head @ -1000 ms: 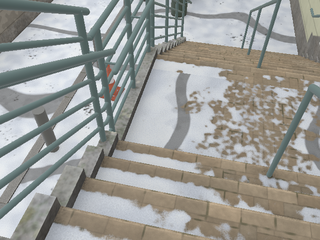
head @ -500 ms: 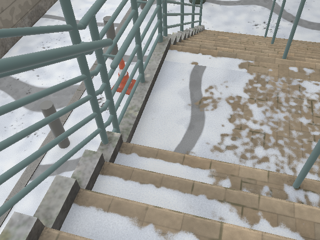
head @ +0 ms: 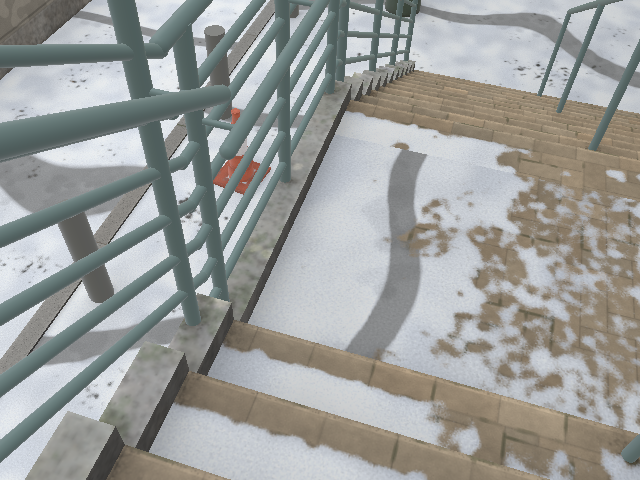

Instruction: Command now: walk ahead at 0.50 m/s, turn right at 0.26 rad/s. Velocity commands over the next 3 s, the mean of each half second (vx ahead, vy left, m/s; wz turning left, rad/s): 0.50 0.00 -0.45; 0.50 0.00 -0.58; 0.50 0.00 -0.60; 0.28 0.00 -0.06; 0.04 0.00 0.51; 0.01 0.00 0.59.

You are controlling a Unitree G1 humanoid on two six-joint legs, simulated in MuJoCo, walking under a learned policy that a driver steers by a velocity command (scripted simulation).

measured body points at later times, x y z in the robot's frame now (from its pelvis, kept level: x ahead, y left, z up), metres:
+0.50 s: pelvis +0.30 -0.07 -0.15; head +0.31 -0.08 +0.30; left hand +0.42 +0.16 -0.29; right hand +0.17 -0.27 -0.30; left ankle +0.16 +0.09 -0.62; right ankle +0.29 -0.16 -0.89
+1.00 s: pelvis +0.57 -0.08 -0.34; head +0.58 -0.09 +0.11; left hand +0.75 +0.09 -0.47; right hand +0.43 -0.29 -0.48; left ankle +0.61 -0.01 -1.06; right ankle +0.54 -0.23 -0.88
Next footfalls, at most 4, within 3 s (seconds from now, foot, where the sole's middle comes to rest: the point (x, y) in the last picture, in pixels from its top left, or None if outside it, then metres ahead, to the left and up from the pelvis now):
0.40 right None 0.33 -0.17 -0.93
0.80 left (336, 471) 0.64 -0.03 -1.09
1.34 right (454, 470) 0.66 -0.33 -1.09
1.64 left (426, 398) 0.94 -0.31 -1.26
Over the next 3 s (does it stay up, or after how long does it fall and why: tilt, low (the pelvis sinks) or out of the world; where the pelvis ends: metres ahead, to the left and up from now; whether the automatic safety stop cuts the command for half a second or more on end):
stays up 1.07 -0.40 -0.65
